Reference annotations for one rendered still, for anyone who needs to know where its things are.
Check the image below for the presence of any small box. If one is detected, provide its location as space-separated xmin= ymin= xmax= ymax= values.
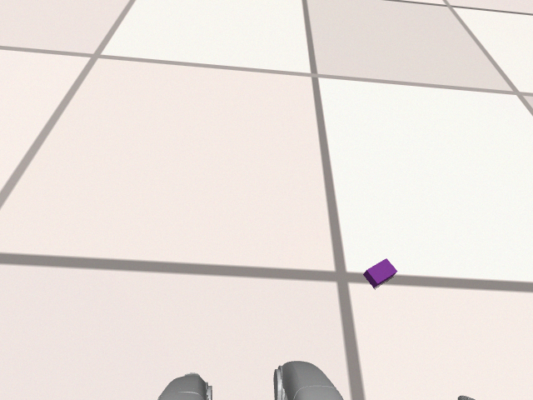
xmin=363 ymin=258 xmax=397 ymax=288

